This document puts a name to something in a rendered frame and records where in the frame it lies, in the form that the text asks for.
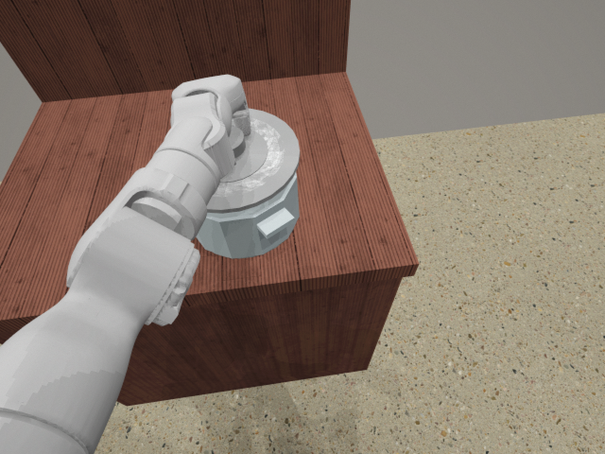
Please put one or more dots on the left robot hand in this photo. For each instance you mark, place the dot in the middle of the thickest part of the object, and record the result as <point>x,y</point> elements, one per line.
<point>231,87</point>

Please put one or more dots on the left robot forearm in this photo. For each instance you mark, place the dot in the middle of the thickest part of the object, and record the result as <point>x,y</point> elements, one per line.
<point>184,173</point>

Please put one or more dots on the table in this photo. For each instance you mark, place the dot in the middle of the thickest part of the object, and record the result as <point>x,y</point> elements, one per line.
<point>105,71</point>

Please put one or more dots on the lid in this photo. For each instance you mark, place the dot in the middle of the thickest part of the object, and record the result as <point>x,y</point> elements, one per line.
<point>267,165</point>

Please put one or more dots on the pot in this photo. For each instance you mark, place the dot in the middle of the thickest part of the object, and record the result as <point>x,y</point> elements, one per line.
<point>253,231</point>

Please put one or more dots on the robot left upper arm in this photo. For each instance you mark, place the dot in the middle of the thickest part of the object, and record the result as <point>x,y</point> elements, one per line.
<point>61,374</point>

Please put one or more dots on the knob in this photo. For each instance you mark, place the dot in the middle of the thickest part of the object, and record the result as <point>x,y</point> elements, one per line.
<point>237,141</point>

